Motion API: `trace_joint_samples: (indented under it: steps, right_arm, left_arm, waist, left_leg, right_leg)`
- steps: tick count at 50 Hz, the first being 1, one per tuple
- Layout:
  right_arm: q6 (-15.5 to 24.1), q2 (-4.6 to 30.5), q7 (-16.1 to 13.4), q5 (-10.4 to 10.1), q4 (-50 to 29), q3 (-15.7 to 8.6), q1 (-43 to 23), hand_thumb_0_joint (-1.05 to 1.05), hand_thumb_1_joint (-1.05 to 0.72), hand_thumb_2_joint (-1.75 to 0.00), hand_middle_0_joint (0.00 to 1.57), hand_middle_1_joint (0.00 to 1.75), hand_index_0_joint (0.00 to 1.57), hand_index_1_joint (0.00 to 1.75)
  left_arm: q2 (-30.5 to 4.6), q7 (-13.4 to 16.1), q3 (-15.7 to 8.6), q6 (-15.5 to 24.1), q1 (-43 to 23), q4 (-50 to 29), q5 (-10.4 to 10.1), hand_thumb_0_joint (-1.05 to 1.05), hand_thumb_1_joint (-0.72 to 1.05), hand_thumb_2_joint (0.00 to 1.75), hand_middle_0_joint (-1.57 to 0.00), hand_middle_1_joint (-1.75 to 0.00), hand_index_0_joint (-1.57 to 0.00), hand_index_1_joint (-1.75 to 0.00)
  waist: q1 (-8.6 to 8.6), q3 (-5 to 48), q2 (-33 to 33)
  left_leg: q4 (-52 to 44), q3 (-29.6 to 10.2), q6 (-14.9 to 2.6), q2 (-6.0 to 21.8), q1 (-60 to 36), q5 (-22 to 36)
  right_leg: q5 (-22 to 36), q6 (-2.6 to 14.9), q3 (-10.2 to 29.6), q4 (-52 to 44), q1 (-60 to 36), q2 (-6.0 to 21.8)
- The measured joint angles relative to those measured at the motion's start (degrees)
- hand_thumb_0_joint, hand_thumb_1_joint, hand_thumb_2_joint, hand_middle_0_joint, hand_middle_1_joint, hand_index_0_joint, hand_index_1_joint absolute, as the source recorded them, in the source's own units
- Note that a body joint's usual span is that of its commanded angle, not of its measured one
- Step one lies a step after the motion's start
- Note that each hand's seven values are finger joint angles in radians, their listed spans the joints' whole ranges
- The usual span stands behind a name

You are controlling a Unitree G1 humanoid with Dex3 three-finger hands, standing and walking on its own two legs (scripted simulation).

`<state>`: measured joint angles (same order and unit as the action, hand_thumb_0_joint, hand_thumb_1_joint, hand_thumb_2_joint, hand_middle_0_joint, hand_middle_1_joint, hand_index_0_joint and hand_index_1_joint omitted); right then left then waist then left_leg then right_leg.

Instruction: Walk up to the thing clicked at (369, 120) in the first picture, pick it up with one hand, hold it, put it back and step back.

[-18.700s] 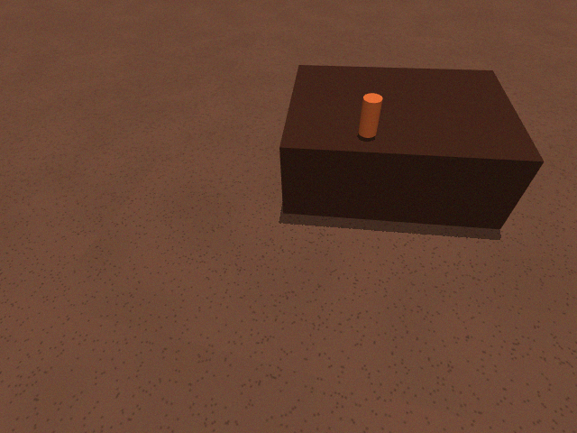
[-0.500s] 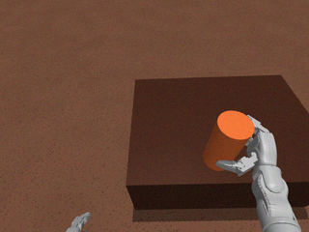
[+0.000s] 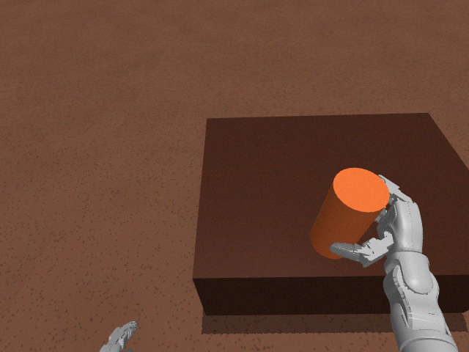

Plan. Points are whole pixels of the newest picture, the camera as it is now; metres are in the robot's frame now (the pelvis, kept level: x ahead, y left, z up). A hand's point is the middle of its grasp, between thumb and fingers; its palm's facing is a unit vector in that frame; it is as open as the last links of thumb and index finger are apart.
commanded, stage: crouch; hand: right
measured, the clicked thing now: (343, 217) +0.32 -0.15 +0.08
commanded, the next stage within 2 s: lower in 1.66 s
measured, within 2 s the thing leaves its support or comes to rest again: neither
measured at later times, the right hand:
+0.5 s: hand (345, 215) +0.38 -0.19 -0.01, palm faces +0.15 +0.99 +0.02, open 10.8 cm
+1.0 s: hand (326, 206) +0.48 -0.19 -0.12, palm faces +0.16 +0.99 +0.02, open 10.8 cm
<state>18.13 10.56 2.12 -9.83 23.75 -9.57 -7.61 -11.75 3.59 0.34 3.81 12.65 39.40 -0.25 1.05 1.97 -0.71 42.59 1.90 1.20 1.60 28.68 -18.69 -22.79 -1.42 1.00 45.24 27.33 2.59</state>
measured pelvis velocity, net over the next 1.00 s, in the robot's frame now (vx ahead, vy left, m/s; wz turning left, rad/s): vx -0.03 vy -0.01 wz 0.03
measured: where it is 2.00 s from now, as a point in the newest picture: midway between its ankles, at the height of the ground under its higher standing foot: outside the picture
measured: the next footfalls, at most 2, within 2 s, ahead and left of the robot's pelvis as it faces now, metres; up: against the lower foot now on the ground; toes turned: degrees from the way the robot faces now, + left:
none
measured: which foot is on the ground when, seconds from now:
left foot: down 0.00-1.00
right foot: down 0.00-1.00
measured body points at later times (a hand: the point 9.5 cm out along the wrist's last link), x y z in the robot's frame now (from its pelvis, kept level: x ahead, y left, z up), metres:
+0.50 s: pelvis -0.01 +0.00 -0.04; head +0.08 -0.02 +0.40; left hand +0.13 +0.26 -0.14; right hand +0.37 -0.24 +0.00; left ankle +0.03 +0.13 -0.71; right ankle +0.00 -0.13 -0.71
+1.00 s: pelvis -0.03 -0.01 -0.14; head +0.14 -0.03 +0.27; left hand +0.01 +0.26 -0.26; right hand +0.47 -0.25 -0.12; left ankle +0.03 +0.13 -0.71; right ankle +0.00 -0.13 -0.71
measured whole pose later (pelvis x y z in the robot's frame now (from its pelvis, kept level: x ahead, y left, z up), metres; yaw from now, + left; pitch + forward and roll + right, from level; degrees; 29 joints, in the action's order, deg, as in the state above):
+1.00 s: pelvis -0.03 -0.01 -0.14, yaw +2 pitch +30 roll +3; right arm 31.7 24.5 5.3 -3.5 66.0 -26.6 -49.1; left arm -13.4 -1.1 1.0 1.3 15.2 39.0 4.0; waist 9.7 8.7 -0.9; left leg 82.3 1.2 1.7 1.7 82.7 -29.7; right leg -35.3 -0.8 2.7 86.7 81.6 2.4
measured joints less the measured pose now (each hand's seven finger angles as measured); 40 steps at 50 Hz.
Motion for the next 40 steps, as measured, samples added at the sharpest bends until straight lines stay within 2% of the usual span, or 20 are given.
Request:
trace_joint_samples:
  steps: [8,19,28,34,40]
  right_arm:
    - [0.2,-0.4,0.6,-0.1,0.5,0.6,-0.1,-0.01,0.61,-0.78,0.82,1.25,0.84,1.24]
    - [3.9,0.5,1.0,0.7,8.7,-1.7,-6.2,-0.01,0.61,-0.77,0.82,1.27,0.83,1.26]
    - [10.5,4.6,2.9,1.5,24.2,-6.8,-20.7,-0.02,0.61,-0.79,0.8,1.28,0.82,1.28]
    - [12.4,8.2,4.3,2.6,32.1,-10.3,-28.7,-0.02,0.61,-0.8,0.8,1.27,0.82,1.26]
    - [12.7,10.1,4.7,3.6,36.2,-13.3,-33.5,-0.02,0.61,-0.8,0.8,1.26,0.82,1.26]
  left_arm:
    - [0.0,0.2,0.1,0.3,-0.2,0.3,0.0,0.01,0.92,0.88,-0.19,-0.29,-0.21,-0.28]
    - [-0.2,-0.1,-0.2,0.8,-1.7,0.3,0.9,0.01,0.92,0.88,-0.19,-0.3,-0.21,-0.29]
    - [-1.5,-0.8,-0.8,1.3,-1.4,0.6,2.3,0.01,0.91,0.89,-0.2,-0.31,-0.22,-0.3]
    - [-2.0,-1.9,-0.6,0.0,0.8,0.3,2.9,0.01,0.92,0.89,-0.2,-0.31,-0.22,-0.29]
    - [-2.0,-3.2,-0.2,-1.6,2.5,0.2,3.3,0.01,0.91,0.89,-0.2,-0.3,-0.21,-0.3]
  waist:
    - [-0.12,0.4,0.0]
    - [0.45,-0.2,1.2]
    - [2.81,3.6,2.4]
    - [4.98,6.0,1.7]
    - [6.28,6.5,0.2]
  left_leg:
    - [0.2,0.2,-0.09,0.0,0.0,-0.4]
    - [4.5,0.2,-0.25,0.2,6.2,-1.7]
    - [19.5,-0.2,-0.18,0.4,25.8,-6.4]
    - [28.1,-0.6,-0.01,0.3,37.4,-9.0]
    - [33.3,-0.9,0.34,0.4,44.8,-10.2]
  right_leg:
    - [-0.2,-0.12,0.2,-0.1,-0.1,0.0]
    - [-1.3,-0.21,0.4,4.0,6.1,-0.1]
    - [-6.4,-0.26,0.8,19.2,25.5,-0.2]
    - [-9.5,0.0,0.9,28.4,37.2,-0.2]
    - [-11.2,0.35,1.0,34.2,44.7,-0.3]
